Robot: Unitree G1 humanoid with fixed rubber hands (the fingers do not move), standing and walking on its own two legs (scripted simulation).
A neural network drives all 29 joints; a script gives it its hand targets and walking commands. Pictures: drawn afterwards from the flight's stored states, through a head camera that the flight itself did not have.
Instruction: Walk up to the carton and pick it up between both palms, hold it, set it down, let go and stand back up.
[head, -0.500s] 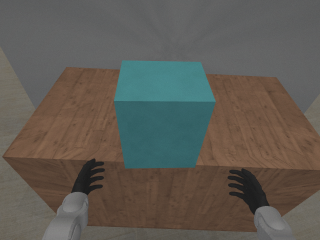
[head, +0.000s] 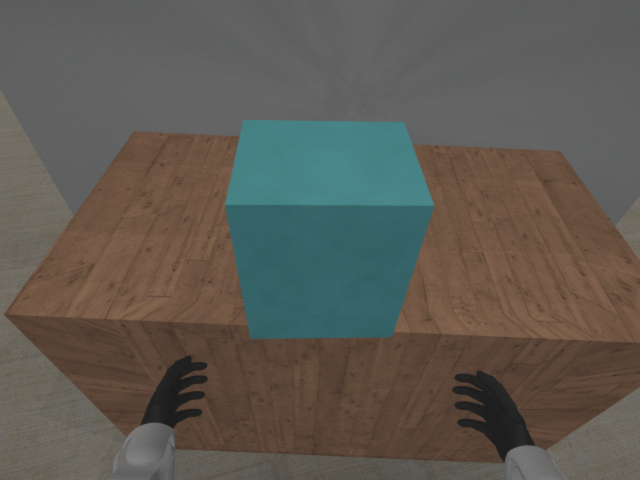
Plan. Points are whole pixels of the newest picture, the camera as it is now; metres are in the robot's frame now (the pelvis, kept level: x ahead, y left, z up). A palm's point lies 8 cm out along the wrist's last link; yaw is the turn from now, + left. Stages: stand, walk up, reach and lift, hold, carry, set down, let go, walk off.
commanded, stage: set down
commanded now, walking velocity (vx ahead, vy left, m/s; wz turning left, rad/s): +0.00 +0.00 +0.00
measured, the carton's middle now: (323, 236) +0.45 +0.00 +0.06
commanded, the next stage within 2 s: let go in 0.52 s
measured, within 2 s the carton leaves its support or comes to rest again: neither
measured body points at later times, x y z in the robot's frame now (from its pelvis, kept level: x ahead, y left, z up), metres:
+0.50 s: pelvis +0.02 +0.00 +0.00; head +0.01 +0.01 +0.45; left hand +0.20 +0.21 -0.07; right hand +0.19 -0.24 -0.06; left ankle +0.02 +0.12 -0.74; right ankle +0.04 -0.13 -0.74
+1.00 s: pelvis +0.05 +0.00 +0.00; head +0.05 +0.01 +0.45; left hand +0.21 +0.23 -0.09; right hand +0.20 -0.23 -0.09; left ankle +0.02 +0.12 -0.74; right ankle +0.04 -0.13 -0.74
